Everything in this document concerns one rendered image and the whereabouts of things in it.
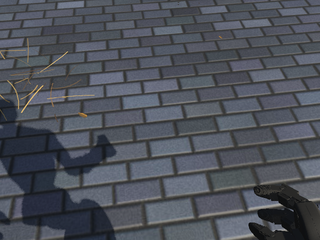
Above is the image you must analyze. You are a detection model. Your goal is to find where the right robot hand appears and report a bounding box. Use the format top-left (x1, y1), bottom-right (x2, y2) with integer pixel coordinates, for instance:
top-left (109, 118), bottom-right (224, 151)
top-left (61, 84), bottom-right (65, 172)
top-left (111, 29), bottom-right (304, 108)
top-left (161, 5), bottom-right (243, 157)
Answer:
top-left (248, 183), bottom-right (320, 240)

